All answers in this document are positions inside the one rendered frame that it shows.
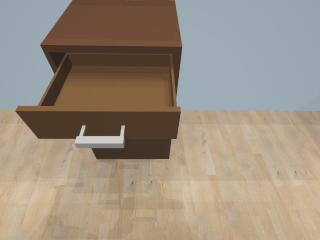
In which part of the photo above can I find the handle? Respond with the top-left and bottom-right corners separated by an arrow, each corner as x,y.
74,125 -> 125,148

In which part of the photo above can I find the drawer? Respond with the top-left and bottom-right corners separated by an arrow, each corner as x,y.
15,52 -> 181,139

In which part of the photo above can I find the cabinet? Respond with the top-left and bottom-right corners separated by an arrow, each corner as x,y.
40,0 -> 182,159

